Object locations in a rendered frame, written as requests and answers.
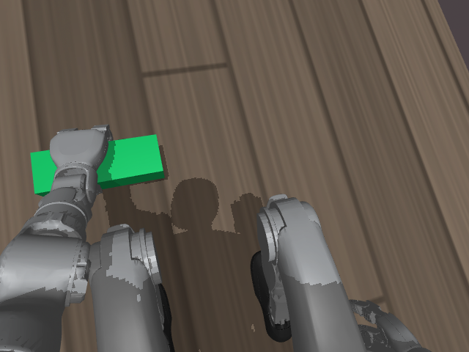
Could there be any left robot hand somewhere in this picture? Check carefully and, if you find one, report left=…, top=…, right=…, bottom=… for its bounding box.
left=50, top=124, right=114, bottom=195

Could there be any right robot hand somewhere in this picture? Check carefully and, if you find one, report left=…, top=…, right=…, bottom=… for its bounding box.
left=349, top=300, right=422, bottom=352

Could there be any right robot foot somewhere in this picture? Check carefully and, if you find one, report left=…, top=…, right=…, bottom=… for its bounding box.
left=251, top=251, right=292, bottom=342

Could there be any carton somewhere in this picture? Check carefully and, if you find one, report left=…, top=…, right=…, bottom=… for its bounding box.
left=30, top=134, right=165, bottom=197

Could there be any left robot foot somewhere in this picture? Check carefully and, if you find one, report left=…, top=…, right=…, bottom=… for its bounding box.
left=158, top=284, right=175, bottom=352

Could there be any left robot arm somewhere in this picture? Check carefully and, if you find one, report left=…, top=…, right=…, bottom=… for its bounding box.
left=0, top=163, right=98, bottom=352

